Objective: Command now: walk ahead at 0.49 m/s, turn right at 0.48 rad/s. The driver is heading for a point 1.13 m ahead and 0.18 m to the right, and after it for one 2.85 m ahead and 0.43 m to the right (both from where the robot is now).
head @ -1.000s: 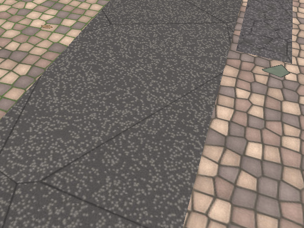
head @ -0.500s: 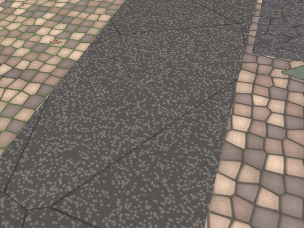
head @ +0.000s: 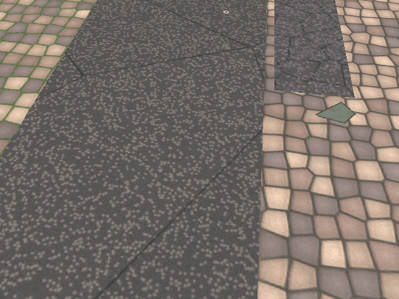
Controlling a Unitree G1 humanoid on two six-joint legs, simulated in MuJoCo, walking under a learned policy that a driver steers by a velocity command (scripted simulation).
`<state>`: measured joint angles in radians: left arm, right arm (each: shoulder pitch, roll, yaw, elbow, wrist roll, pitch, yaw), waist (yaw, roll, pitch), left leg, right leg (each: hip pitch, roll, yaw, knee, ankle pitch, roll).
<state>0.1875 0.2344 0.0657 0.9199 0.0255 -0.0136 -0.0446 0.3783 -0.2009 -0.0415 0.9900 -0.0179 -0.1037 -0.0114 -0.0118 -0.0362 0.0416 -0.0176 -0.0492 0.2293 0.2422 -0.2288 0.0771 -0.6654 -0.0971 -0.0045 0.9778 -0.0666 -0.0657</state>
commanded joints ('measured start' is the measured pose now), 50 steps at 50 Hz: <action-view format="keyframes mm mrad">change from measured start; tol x32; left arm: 1 -97 -2 -14 -82 0 -10 -12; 40 392 66 -4 -35 -45 -73 48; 50 70 74 -18 -90 17 -26 9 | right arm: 1 8 -97 -11 -38 2 -16 -8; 33 -463 -114 3 -320 -13 54 42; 39 99 -269 -51 -194 -36 21 -2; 50 -14 -146 -21 -107 11 0 22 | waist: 1 3 88 72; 13 100 -219 -269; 34 100 -39 28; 40 -50 355 -344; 50 25 107 3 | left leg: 1 -68 267 -65 -118 373 41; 10 151 326 44 337 1066 33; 12 -147 282 53 858 591 -9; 13 -622 29 -34 1246 -305 -78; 14 -747 48 -239 1273 -247 -69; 33 -641 106 -191 375 215 -67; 38 -88 46 -194 215 110 36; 40 316 492 -948 64 -48 228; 50 -99 249 -382 -117 267 138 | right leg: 1 0 8 -48 -154 99 5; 11 471 202 -157 -454 -169 -168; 13 986 -234 657 -624 -236 -395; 21 503 -30 254 -760 253 -243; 37 734 -45 207 -508 707 -92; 39 484 65 120 -15 299 -60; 40 165 254 66 279 -453 -21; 50 47 15 22 64 -134 34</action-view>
